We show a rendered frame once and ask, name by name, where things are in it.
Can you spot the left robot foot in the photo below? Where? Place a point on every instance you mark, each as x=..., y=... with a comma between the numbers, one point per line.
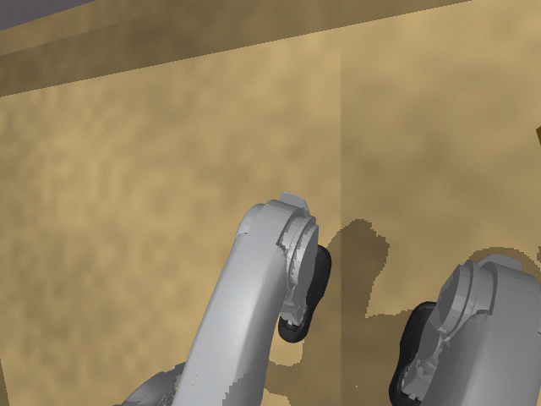
x=322, y=271

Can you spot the right robot foot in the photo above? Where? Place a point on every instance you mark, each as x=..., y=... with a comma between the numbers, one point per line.
x=408, y=348

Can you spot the left robot hand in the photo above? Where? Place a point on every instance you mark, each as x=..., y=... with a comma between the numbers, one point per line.
x=159, y=390

